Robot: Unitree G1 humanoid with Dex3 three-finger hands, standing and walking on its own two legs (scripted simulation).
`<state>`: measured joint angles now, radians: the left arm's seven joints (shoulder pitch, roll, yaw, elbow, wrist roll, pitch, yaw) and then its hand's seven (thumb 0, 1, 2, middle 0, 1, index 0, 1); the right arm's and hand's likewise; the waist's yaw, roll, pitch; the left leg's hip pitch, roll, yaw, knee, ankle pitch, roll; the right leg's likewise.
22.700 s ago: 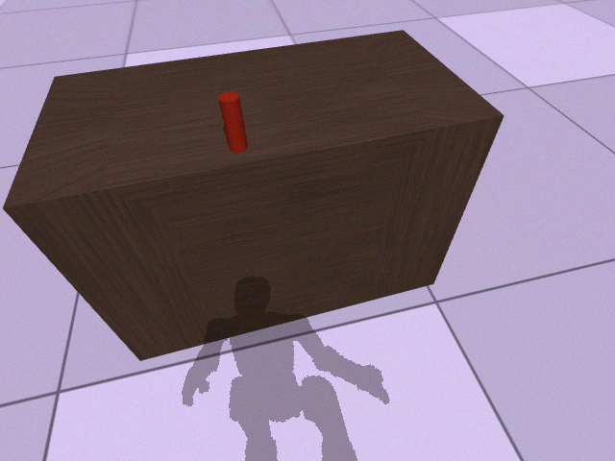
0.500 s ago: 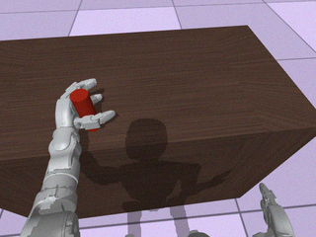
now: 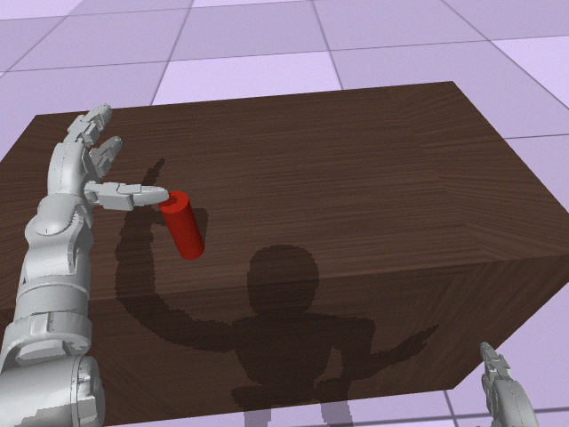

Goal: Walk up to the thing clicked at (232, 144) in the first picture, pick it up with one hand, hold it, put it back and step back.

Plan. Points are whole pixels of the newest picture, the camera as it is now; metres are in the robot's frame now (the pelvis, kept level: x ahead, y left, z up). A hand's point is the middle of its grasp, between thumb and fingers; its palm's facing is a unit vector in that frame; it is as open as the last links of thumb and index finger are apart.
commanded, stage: sink last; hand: left
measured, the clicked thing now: (183, 227) +0.41 +0.17 +0.07
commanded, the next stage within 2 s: home in 1.22 s
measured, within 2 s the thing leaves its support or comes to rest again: neither
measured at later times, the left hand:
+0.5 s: hand (58, 265) +0.28 +0.25 +0.18, palm faces +0.33 -0.89 -0.32, open 17.5 cm
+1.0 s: hand (30, 406) +0.15 +0.23 +0.16, palm faces +0.37 -0.82 -0.43, open 17.4 cm
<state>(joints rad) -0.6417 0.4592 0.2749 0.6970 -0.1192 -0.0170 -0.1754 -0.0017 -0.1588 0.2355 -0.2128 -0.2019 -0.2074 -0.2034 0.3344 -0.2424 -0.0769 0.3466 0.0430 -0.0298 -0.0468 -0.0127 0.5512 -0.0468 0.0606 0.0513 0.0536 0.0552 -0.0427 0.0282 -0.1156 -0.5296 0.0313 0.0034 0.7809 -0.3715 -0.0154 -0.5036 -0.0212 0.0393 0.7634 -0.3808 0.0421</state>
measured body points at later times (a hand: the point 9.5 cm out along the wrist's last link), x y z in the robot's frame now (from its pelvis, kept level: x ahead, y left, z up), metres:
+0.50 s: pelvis +0.00 +0.00 +0.01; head -0.02 -0.02 +0.46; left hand +0.25 +0.30 +0.20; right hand +0.16 -0.26 -0.06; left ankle +0.01 +0.13 -0.71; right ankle +0.00 -0.15 -0.71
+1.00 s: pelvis -0.02 -0.02 +0.01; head -0.04 -0.04 +0.46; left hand +0.12 +0.27 +0.19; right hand +0.16 -0.27 -0.05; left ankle +0.01 +0.13 -0.71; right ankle +0.00 -0.15 -0.71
